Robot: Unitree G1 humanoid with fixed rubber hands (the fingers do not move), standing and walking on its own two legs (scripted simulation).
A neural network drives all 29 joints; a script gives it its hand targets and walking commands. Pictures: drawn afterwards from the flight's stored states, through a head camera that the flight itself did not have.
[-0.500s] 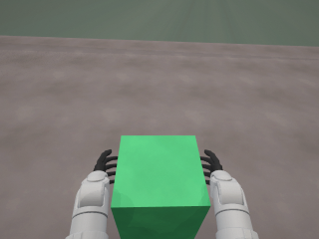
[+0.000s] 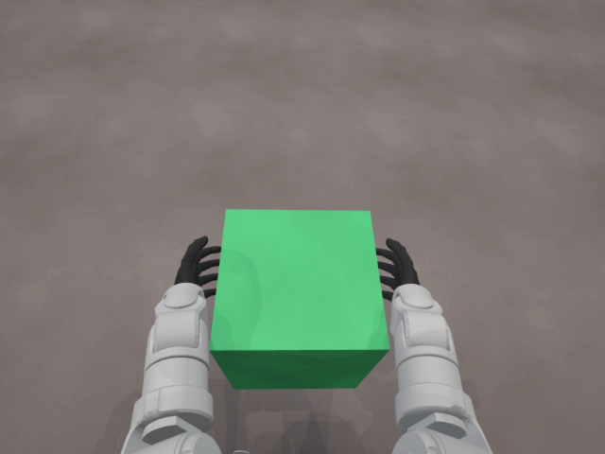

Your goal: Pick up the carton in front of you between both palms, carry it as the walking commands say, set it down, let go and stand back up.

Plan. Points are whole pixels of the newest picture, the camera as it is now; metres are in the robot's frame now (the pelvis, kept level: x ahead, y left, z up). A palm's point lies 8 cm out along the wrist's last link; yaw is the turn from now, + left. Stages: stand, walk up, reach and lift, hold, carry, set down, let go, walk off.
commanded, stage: set down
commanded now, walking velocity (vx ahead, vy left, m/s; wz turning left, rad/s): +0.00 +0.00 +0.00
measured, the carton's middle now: (296, 307) +0.35 +0.01 -0.09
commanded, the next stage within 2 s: none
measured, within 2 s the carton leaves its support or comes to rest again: rests again in 1.96 s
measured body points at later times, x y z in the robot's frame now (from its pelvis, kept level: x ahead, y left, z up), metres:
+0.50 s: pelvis -0.04 +0.00 -0.12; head +0.20 +0.01 +0.27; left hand +0.40 +0.17 -0.19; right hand +0.41 -0.13 -0.19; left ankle +0.04 +0.12 -0.73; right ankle +0.02 -0.12 -0.73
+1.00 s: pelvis -0.06 +0.00 -0.25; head +0.24 +0.01 +0.09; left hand +0.43 +0.18 -0.35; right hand +0.46 -0.12 -0.35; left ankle +0.04 +0.12 -0.73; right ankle +0.02 -0.12 -0.73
